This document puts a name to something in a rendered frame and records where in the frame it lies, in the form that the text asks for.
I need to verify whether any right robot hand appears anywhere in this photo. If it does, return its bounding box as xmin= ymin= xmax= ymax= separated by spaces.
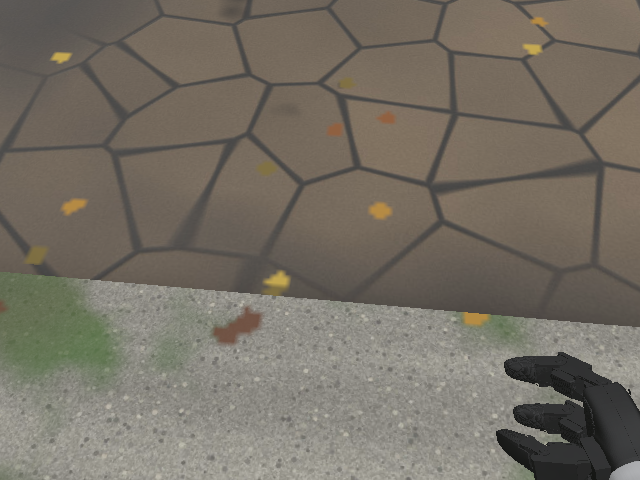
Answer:
xmin=496 ymin=352 xmax=640 ymax=480

